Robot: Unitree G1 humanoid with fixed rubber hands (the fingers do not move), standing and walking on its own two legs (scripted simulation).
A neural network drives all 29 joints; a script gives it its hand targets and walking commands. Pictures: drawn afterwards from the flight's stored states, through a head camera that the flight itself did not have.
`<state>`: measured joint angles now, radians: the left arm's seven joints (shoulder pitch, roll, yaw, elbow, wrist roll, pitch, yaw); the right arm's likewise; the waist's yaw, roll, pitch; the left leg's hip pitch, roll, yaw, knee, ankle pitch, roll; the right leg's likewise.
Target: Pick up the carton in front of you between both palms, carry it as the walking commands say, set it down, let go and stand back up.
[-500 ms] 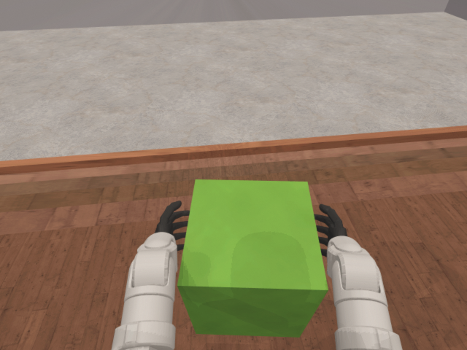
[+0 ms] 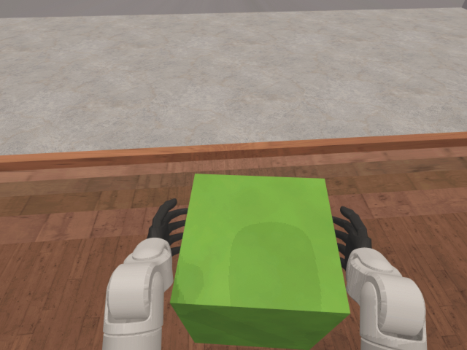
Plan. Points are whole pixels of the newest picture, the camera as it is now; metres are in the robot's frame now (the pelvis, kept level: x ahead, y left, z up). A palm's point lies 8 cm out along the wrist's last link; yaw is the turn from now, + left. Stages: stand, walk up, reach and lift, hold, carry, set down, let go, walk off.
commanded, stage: carry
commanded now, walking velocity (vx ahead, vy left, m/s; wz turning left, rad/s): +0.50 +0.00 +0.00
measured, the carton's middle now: (255, 266) +0.27 -0.01 +0.02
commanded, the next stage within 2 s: none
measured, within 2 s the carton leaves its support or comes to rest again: neither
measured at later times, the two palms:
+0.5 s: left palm (168, 127) +0.56 +0.18 +0.11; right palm (302, 134) +0.53 -0.12 +0.11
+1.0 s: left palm (195, 65) +0.94 +0.16 +0.09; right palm (286, 66) +0.95 -0.14 +0.08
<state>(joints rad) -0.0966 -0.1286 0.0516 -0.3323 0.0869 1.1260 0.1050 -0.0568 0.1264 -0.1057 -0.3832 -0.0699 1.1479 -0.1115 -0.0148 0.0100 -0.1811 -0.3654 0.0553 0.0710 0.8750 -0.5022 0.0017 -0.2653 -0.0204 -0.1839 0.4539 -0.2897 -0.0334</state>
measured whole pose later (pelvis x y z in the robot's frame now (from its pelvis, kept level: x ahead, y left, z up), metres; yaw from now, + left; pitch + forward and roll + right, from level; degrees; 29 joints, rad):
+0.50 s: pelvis +0.29 +0.05 +0.01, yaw -3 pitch +5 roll -2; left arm -0.10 -0.13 0.07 -0.47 0.07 1.22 0.12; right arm -0.08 0.13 -0.09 -0.46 -0.05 1.22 -0.13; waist -0.05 0.01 -0.12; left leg -0.12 0.02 0.22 0.31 -0.28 0.06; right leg -0.64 -0.09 -0.11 0.88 -0.18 -0.01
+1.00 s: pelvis +0.60 -0.01 +0.00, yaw +0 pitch +4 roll +1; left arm -0.48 -0.09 0.21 -0.03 0.03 1.03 0.14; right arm -0.46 0.10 -0.23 -0.08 -0.08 1.06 -0.13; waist 0.05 -0.01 0.01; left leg -0.71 0.06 0.04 1.02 -0.25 0.05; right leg -0.27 0.02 -0.19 0.50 -0.32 -0.11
